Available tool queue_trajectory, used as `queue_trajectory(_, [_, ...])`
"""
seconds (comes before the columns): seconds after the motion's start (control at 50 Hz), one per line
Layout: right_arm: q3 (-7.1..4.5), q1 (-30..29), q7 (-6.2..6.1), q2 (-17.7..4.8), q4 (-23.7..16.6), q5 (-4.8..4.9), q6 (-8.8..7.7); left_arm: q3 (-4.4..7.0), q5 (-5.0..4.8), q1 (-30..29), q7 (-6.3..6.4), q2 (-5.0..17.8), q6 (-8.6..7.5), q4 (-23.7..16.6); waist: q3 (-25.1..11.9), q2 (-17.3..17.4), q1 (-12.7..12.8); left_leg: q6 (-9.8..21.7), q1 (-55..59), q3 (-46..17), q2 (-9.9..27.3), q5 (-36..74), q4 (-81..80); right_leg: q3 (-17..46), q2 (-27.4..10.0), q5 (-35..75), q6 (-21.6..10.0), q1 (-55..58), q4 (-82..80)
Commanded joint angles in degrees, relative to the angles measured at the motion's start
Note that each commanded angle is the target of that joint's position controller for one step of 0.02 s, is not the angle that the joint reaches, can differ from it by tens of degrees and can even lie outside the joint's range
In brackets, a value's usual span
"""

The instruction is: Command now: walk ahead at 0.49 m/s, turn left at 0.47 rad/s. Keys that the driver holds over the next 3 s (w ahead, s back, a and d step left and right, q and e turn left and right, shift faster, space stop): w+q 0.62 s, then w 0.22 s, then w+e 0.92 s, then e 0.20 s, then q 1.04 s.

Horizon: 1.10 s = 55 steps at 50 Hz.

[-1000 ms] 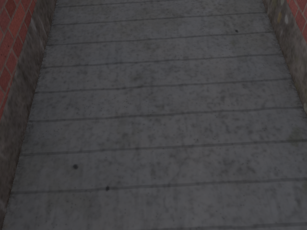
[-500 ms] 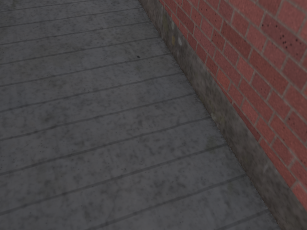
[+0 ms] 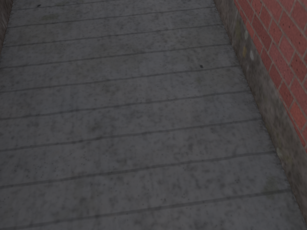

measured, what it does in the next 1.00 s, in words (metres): climbs, turning left: left foot 0.03 m higher, then right foot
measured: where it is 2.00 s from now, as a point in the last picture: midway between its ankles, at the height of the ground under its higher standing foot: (127, 100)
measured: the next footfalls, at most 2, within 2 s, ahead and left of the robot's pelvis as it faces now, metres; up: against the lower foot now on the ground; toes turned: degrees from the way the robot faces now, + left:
left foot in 0.14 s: +0.27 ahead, +0.09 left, +0.03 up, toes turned +9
right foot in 0.68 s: +0.62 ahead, +0.04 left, +0.06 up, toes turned +25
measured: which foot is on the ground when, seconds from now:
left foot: up 0.00-0.12, down 0.14-0.70, up 0.72-1.00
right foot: down 0.00-0.16, up 0.18-0.66, down 0.68-1.00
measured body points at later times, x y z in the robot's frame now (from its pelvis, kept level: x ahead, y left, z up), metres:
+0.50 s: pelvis +0.30 +0.06 +0.03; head +0.32 +0.09 +0.48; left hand +0.43 +0.34 -0.06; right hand +0.39 -0.21 -0.08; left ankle +0.23 +0.09 -0.71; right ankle +0.48 -0.07 -0.62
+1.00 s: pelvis +0.57 +0.13 +0.06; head +0.59 +0.13 +0.51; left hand +0.44 +0.36 -0.07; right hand +0.85 +0.01 -0.03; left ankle +0.61 +0.28 -0.64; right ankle +0.59 +0.02 -0.68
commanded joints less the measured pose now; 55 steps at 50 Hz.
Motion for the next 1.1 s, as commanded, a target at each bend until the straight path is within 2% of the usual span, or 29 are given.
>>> queue_trajectory(0.02, [1.57,-10.4,0.76,1.1,-8.2,0.15,-0.39,1.32,-0.52,-1.5,0.79,7.9,-1.13,-2.2,5.6,-7.2,0.0,1.9,2.5,5.4,0.0,-0.4,-10.7,1.1,-15.0,30.4,-8.2,-4.7,-6.1])
queue_trajectory(0.06, [2.02,-9.6,0.49,1.6,-8.8,-0.26,0.27,1.24,-0.45,-0.2,1.29,9.4,-0.74,-1.0,4.3,-6.8,-0.9,4.7,6.3,8.4,-2.4,-5.2,-15.0,-1.4,-16.3,46.5,-8.0,0.8,-1.0])
queue_trajectory(0.08, [1.72,-7.2,0.12,0.8,-7.9,0.16,0.28,1.31,-0.16,-0.3,1.13,10.5,-0.65,-1.0,1.7,-8.6,-2.0,5.9,11.4,10.5,-5.6,-7.4,-15.3,-3.4,-15.7,64.0,-7.4,2.5,5.1])
queue_trajectory(0.12, [-0.06,4.9,-0.64,-3.0,-5.2,0.7,-0.1,2.18,-0.33,-0.9,1.25,14.1,0.62,-1.2,-7.0,-11.9,-8.0,8.5,25.7,9.6,-9.9,-11.6,-18.9,-3.4,-17.0,78.5,-6.6,3.0,24.1])
queue_trajectory(0.14, [-1.25,13.2,-1.18,-5.4,-2.4,0.27,-0.85,2.17,-1.08,-2.0,1.44,14.4,1.12,-2.1,-11.0,-9.4,-12.1,9.6,39.5,7.1,-11.0,-7.8,-27.5,-4.4,-15.5,66.8,-5.2,-3.7,37.1])
queue_trajectory(0.16, [-2.93,17.3,-1.82,-10.3,-0.9,0.0,-1.35,1.0,-0.06,-1.8,1.24,9.1,1.28,-4.2,-14.8,-2.6,-11.9,11.0,54.2,-10.1,0.0,-16.3,-31.9,-2.9,-11.4,27.8,-3.9,-19.8,55.0])
queue_trajectory(0.18, [-4.26,14.8,-2.14,-16.8,-2.8,0.78,-1.12,-0.07,-1.17,-2.6,0.21,4.1,0.67,-9.9,-20.7,12.6,-7.7,19.5,65.8,-47.3,15.6,-17.6,-42.8,5.1,0.3,-8.1,-1.1,-41.3,74.6])
queue_trajectory(0.2, [-4.56,15.3,-2.44,-14.9,-2.9,1.76,-0.86,0.83,0.1,-9.7,0.1,8.0,-0.05,-11.0,-17.3,0.5,-10.2,18.4,62.6,-45.4,13.7,-3.1,-44.2,14.6,-2.4,-1.4,-2.0,-45.4,79.3])
queue_trajectory(0.22, [-4.16,13.4,-3.44,-13.1,-2.0,1.29,-0.91,0.42,-1.03,-10.7,-0.05,7.1,-0.54,-12.3,-12.7,-0.2,-7.6,18.7,57.3,-39.1,13.8,-5.7,-44.9,13.9,-3.5,3.0,-1.8,-48.0,79.6])
queue_trajectory(0.24, [-3.4,11.0,-3.7,-10.1,-1.5,1.14,-1.5,0.08,-0.71,-10.3,0.28,6.6,-0.75,-12.0,-5.9,-5.5,-4.3,15.7,48.2,-32.6,11.3,1.5,-45.5,13.2,-6.1,4.5,-1.4,-46.2,73.6])
queue_trajectory(0.3, [-1.93,6.8,-3.72,-6.0,-1.5,2.4,-2.9,0.14,1.27,-7.8,-0.47,6.6,1.91,-11.7,-2.2,-4.2,0.6,13.1,34.7,-18.5,3.0,15.6,-45.7,12.6,-7.5,2.5,0.3,-37.8,64.5])
queue_trajectory(0.34, [-2.23,9.1,-3.71,-7.7,-0.2,2.21,-3.55,-0.41,1.82,-9.1,-0.69,5.4,3.34,-12.6,-2.8,-4.0,0.4,13.5,34.2,-18.6,2.4,15.4,-48.1,11.6,-7.5,4.1,1.5,-39.4,60.9])
queue_trajectory(0.42, [-2.39,14.9,-3.71,-8.4,1.2,2.35,-3.89,-0.5,0.98,-18.9,-0.31,5.7,3.91,-16.2,-0.1,-1.4,-2.9,11.6,38.0,-20.3,2.2,13.5,-50.6,10.5,-7.1,9.6,2.4,-48.0,53.4])
queue_trajectory(0.48, [-2.53,19.1,-3.89,-8.8,2.0,2.79,-3.75,-0.8,1.22,-25.8,-0.62,5.4,3.98,-18.5,-0.2,0.5,-6.1,11.2,43.8,-20.8,2.1,16.0,-49.8,10.4,-5.6,12.9,2.5,-51.8,47.2])
queue_trajectory(0.58, [-2.68,22.5,-4.7,-9.4,3.0,2.06,-2.94,-1.38,0.48,-34.0,-2.37,4.4,3.02,-20.6,0.4,2.5,-9.6,10.9,48.1,-21.7,2.6,25.4,-46.5,7.4,-1.1,12.8,0.4,-46.7,33.5])
queue_trajectory(0.62, [-2.75,18.9,-4.98,-10.9,2.7,1.7,-3.15,-1.23,-0.6,-29.7,-1.3,5.9,2.61,-19.6,0.0,3.4,-5.0,9.1,46.3,-23.0,4.2,36.0,-43.5,8.3,1.2,10.0,-1.3,-36.7,29.4])
queue_trajectory(0.66, [-2.32,16.5,-4.56,-11.3,2.9,1.98,-3.95,-0.3,-0.26,-17.0,0.61,8.4,1.91,-15.3,-7.0,2.8,0.9,6.4,44.0,-20.5,2.2,50.0,-30.6,7.0,4.6,6.9,-3.5,-18.1,23.8])
queue_trajectory(0.68, [-1.77,14.6,-4.3,-9.9,2.5,2.32,-4.71,0.86,0.39,-6.7,1.64,11.5,0.9,-12.9,-12.7,0.5,6.3,4.8,37.5,-18.1,-0.4,42.4,-17.9,13.2,-1.7,8.3,-5.9,-3.3,20.6])
queue_trajectory(0.7, [-0.87,20.7,-4.14,-4.3,0.7,3.86,-5.34,2.73,1.8,-0.2,2.25,17.9,0.43,-12.8,-23.7,-13.3,4.6,1.8,21.9,-12.5,-8.2,9.9,1.7,40.8,-20.4,-8.1,-12.2,16.0,15.5])
queue_trajectory(0.72, [-0.78,22.1,-3.8,-6.5,1.3,1.42,-4.78,2.59,0.79,-2.4,2.05,17.5,1.2,-11.9,-23.6,-17.0,1.6,1.6,16.3,-10.6,-11.2,-17.0,9.7,59.4,-25.4,-9.0,-14.7,12.0,6.1])
queue_trajectory(0.74, [-1.16,18.4,-3.4,-8.3,2.0,0.55,-4.25,2.11,0.6,-8.5,1.86,13.0,1.41,-12.0,-12.3,-10.5,0.2,1.6,12.0,-10.2,-8.5,-11.6,14.6,54.4,-22.5,-17.5,-15.9,2.2,4.5])
queue_trajectory(0.76, [-0.94,13.7,-2.8,-8.4,1.2,0.12,-4.08,1.38,0.37,-12.1,1.64,9.3,1.23,-12.0,-5.2,-4.2,-0.4,1.6,11.2,-9.1,-6.0,-7.2,14.0,44.4,-19.8,-13.5,-15.2,-5.5,4.1])
queue_trajectory(0.8, [-0.47,11.6,-2.02,-6.5,-0.3,0.3,-3.35,0.42,0.28,-12.2,1.36,5.9,0.29,-9.4,-1.2,-4.9,-2.7,0.5,13.1,-9.2,-4.2,-6.4,9.6,31.2,-14.4,2.1,-13.0,-12.9,2.8])
queue_trajectory(0.88, [0.39,10.7,-0.92,-3.5,-1.8,0.02,-1.74,0.33,-0.42,-8.5,0.27,5.2,-1.25,-5.1,-1.0,-7.1,-4.5,-1.6,13.4,-6.5,-4.0,-5.8,0.6,21.5,-11.3,14.2,-13.2,-14.1,1.4])
queue_trajectory(0.94, [2.1,3.6,-0.57,-1.0,-4.6,-0.44,-2.1,0.72,-1.5,-8.1,0.03,6.8,-0.91,-4.2,1.6,-9.1,-3.5,-3.3,18.5,-1.4,-2.2,-3.2,-15.6,18.6,-9.0,15.3,-12.6,-18.8,-1.0])
queue_trajectory(0.96, [2.37,1.6,-0.5,-0.9,-5.2,0.32,-2.32,1.02,-1.37,-7.8,-0.05,8.3,-0.85,-4.1,2.4,-8.8,-3.1,-3.1,21.3,-1.0,-2.4,-3.8,-19.2,18.7,-9.4,15.9,-12.1,-20.9,-1.5])
queue_trajectory(1.04, [1.62,0.3,-2.15,-2.8,-5.0,1.37,-2.87,2.0,-2.14,-6.5,-0.97,10.9,-0.04,-4.5,0.7,-8.0,-2.5,-2.3,28.9,2.0,-4.2,-2.4,-27.4,21.0,-10.7,14.5,-12.2,-19.3,2.4])
queue_trajectory(1.08, [0.58,7.3,-3.29,-4.7,-2.6,0.62,-3.82,2.22,-1.99,-5.6,-1.41,10.9,0.32,-4.2,-3.0,-5.4,-5.7,-0.8,42.1,1.2,-4.9,-1.8,-33.0,20.4,-8.3,19.3,-10.3,-21.5,11.4])
queue_trajectory(1.1, [-0.66,15.9,-4.17,-8.3,-1.7,-0.62,-4.75,1.72,-1.64,-6.5,-1.88,9.5,0.05,-5.1,-8.4,0.3,-10.8,2.0,52.0,-8.3,3.7,-8.5,-37.6,16.3,-4.0,18.3,-8.9,-26.4,27.0])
